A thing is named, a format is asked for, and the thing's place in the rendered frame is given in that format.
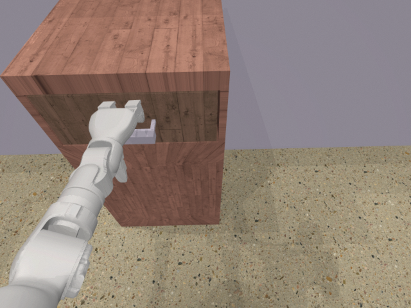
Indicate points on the robot left forearm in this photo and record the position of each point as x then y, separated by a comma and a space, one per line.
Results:
76, 210

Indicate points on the left robot upper arm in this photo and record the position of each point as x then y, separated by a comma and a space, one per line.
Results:
53, 267

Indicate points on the handle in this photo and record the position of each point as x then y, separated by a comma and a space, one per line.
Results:
143, 136

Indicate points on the drawer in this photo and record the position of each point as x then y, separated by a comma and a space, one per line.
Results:
181, 116

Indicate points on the cabinet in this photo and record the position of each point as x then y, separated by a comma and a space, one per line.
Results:
114, 46

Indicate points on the left robot hand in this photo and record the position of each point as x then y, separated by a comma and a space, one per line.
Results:
118, 124

